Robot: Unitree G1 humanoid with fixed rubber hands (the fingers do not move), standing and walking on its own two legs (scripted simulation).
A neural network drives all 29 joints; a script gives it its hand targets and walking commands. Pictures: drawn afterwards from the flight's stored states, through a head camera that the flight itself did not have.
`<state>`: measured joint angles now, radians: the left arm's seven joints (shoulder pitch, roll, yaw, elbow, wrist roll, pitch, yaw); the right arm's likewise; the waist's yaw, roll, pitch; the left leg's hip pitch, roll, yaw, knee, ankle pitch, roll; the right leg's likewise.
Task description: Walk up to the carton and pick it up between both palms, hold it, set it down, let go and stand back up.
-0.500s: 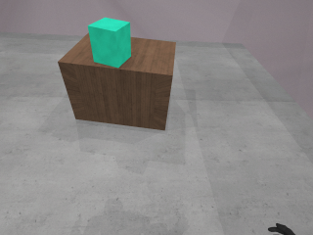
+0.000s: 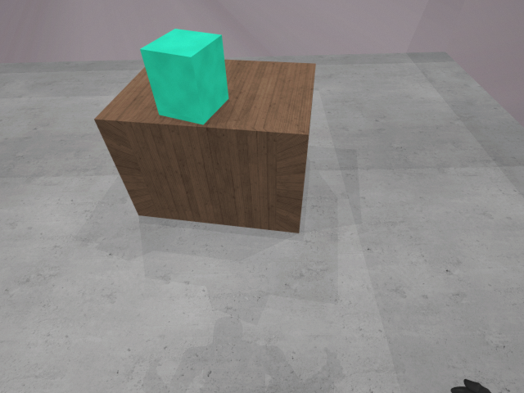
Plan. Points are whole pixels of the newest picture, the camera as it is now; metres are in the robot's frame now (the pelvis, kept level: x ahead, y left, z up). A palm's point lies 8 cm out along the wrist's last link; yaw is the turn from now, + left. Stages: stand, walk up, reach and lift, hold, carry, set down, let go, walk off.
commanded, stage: walk up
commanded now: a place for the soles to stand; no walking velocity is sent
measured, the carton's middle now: (189, 76) +1.22 +0.29 -0.06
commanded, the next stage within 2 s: none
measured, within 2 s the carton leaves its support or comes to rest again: neither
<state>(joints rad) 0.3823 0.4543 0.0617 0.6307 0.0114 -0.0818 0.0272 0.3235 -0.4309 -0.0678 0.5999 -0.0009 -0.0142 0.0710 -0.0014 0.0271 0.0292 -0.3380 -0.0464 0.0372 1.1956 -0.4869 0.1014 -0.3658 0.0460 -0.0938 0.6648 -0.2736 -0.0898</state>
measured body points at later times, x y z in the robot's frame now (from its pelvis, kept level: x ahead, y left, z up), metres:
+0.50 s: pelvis +0.19 +0.09 +0.00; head +0.20 +0.09 +0.44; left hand +0.27 +0.42 -0.08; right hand +0.30 -0.22 -0.08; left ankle +0.29 +0.17 -0.72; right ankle +0.08 -0.06 -0.67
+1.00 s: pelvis +0.33 +0.09 +0.02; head +0.34 +0.07 +0.47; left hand +0.42 +0.43 -0.05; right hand +0.44 -0.23 -0.07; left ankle +0.29 +0.17 -0.72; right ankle +0.41 -0.03 -0.69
